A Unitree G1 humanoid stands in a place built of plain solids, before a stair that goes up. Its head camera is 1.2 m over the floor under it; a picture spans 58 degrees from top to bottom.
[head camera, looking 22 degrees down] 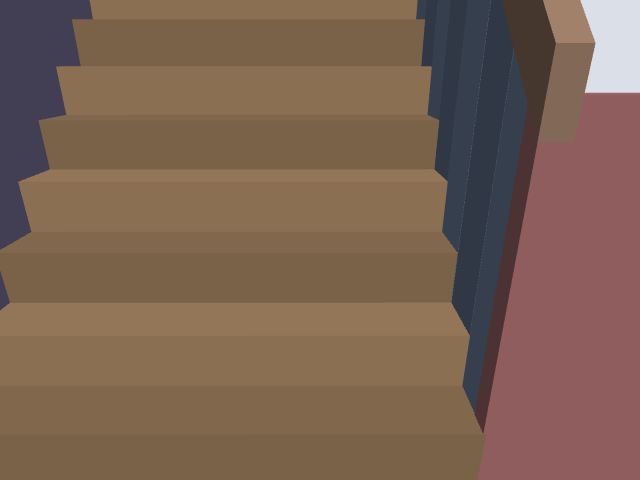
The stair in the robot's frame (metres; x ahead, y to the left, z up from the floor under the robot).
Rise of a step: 0.20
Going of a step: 0.21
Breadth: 1.60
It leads straight ahead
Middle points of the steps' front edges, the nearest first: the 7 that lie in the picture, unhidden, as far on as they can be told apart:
0.96 0.32 0.20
1.16 0.32 0.40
1.37 0.32 0.60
1.58 0.32 0.80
1.78 0.32 1.00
1.99 0.32 1.20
2.19 0.32 1.40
